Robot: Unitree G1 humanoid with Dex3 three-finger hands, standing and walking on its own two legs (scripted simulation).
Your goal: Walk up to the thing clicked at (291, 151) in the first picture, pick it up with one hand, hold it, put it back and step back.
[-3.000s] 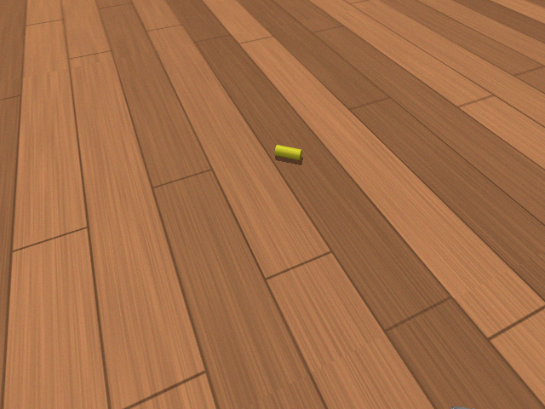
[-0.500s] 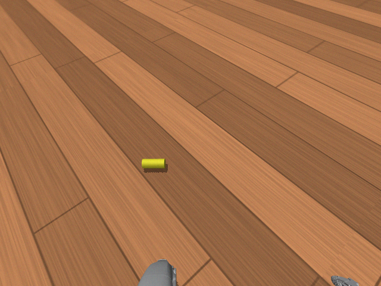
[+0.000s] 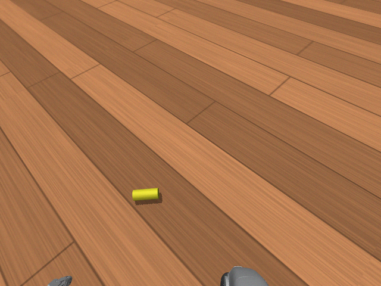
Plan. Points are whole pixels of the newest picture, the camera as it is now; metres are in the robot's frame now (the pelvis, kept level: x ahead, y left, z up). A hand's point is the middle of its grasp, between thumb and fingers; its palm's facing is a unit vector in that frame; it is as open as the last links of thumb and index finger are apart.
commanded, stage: walk up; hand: left
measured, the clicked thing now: (146, 194) +0.64 +0.29 -0.72
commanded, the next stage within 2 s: stand in 1.84 s
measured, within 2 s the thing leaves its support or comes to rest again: neither
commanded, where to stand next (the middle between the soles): +0.26 +0.05 m, yaw +0 degrees
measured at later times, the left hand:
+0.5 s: hand (61, 264) +0.19 +0.35 -0.15, palm faces -0.04 -0.92 -0.38, open 7.4 cm
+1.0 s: hand (87, 218) +0.30 +0.30 -0.14, palm faces -0.03 -0.94 -0.33, open 7.4 cm
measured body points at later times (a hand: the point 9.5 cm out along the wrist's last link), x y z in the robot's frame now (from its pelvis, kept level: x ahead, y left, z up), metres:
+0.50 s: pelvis +0.15 +0.07 +0.00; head +0.17 +0.09 +0.45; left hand +0.19 +0.40 -0.12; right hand +0.23 -0.25 -0.09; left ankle +0.21 +0.18 -0.72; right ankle +0.14 -0.08 -0.67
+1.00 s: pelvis +0.19 +0.06 +0.01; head +0.21 +0.06 +0.46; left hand +0.30 +0.35 -0.11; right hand +0.27 -0.24 -0.11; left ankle +0.21 +0.18 -0.72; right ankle +0.22 -0.07 -0.72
